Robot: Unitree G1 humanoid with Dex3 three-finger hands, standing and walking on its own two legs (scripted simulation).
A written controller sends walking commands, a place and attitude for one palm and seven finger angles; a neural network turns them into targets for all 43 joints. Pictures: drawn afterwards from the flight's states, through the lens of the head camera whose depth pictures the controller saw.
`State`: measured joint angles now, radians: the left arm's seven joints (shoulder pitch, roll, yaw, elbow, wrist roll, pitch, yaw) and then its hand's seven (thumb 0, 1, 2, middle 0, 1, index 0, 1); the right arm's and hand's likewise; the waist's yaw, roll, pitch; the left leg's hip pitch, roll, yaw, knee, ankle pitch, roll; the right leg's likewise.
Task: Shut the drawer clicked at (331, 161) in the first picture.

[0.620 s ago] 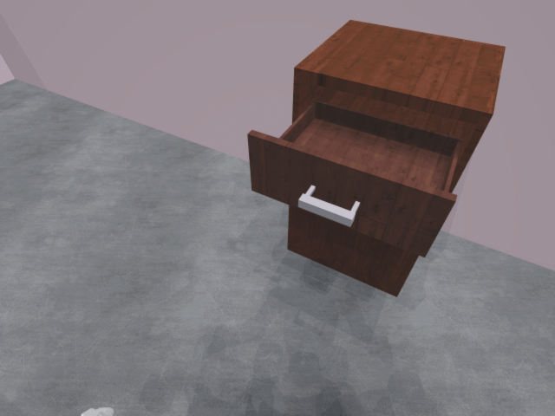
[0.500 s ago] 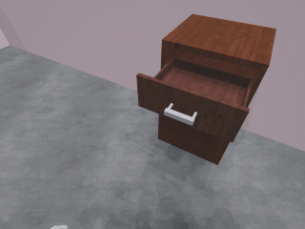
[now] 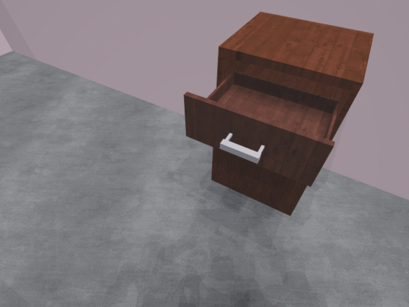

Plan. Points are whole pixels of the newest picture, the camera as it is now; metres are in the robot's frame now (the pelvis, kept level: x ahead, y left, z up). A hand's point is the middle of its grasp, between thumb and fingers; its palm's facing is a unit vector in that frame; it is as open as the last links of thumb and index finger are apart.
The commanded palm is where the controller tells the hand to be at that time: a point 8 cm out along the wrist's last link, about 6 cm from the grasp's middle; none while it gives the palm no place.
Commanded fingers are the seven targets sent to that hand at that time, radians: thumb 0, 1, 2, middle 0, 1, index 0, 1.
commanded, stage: stand and wait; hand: left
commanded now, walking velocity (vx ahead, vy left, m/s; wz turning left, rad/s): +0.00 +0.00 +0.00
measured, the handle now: (242, 146) +0.58 -0.08 -0.06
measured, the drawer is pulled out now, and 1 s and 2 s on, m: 0.29 0.29 0.29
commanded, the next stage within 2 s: look at it before walking up in 0.20 s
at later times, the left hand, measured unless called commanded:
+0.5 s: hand out of the picture +0.08 +0.24 -0.16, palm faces -0.03 -0.95 -0.32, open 7.4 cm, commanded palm none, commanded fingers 0.00 0.90 0.90 -0.20 -0.30 -0.20 -0.30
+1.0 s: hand out of the picture +0.08 +0.23 -0.16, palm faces -0.03 -0.95 -0.32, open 7.4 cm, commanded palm none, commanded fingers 0.00 0.90 0.90 -0.20 -0.30 -0.20 -0.30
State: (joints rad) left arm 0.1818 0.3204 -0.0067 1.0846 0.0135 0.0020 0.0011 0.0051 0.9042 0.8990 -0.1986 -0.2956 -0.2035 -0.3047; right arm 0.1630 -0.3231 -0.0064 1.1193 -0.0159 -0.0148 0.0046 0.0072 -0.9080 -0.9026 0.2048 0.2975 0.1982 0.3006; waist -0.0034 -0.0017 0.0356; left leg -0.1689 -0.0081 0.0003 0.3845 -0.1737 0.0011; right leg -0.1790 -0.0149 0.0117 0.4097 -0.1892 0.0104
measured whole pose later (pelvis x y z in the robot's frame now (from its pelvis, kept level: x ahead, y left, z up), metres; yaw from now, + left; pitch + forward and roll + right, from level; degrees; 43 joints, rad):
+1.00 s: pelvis +0.02 +0.00 +0.00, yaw -1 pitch -2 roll +0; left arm 0.16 0.31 0.00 1.09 0.01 0.00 0.00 0.00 0.90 0.90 -0.20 -0.30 -0.20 -0.30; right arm 0.13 -0.31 0.00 1.12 -0.02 -0.02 0.00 0.01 -0.91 -0.90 0.20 0.30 0.20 0.30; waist 0.00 0.00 0.04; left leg -0.13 0.00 0.01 0.34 -0.18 -0.01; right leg -0.15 -0.01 0.02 0.37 -0.19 0.01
